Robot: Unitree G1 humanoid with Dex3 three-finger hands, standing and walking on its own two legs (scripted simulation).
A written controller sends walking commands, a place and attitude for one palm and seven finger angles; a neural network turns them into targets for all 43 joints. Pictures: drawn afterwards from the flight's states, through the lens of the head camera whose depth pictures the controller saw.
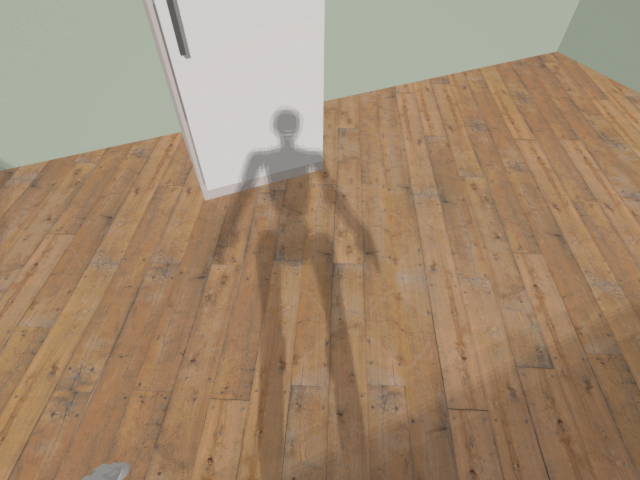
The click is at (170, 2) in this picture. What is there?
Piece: fridge door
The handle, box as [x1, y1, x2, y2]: [166, 0, 185, 55]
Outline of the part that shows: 166,0 181,55 185,54 172,0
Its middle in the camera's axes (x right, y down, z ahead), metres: -0.46 -0.74 +1.13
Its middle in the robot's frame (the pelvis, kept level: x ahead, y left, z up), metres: +1.34 +0.53 +0.12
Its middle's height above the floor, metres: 0.89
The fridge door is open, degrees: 0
